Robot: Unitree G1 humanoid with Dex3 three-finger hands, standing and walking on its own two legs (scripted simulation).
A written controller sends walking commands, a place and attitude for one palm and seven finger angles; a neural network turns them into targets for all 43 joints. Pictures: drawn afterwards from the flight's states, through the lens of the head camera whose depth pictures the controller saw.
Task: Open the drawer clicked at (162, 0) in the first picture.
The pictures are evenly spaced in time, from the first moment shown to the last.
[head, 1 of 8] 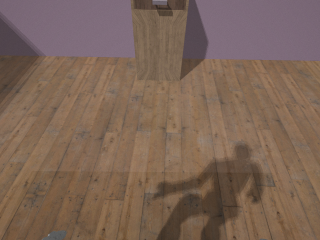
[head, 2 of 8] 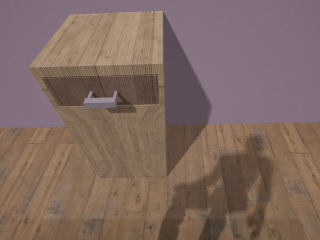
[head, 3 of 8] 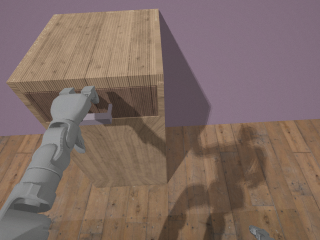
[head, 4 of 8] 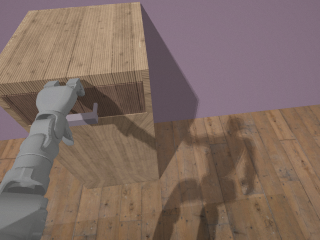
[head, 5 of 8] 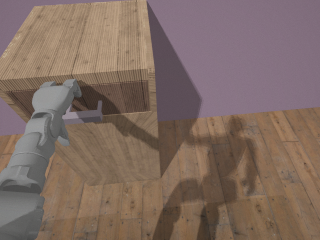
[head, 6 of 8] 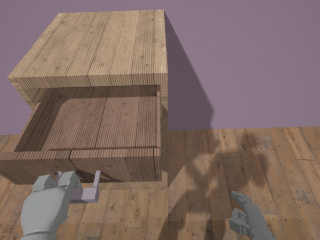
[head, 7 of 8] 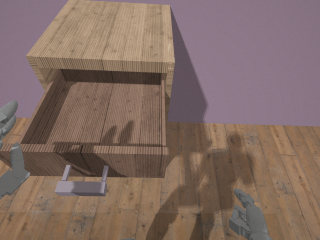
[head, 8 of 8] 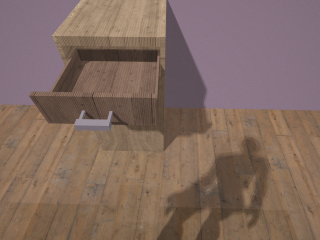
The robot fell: no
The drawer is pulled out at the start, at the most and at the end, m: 0.00 0.30 0.30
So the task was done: yes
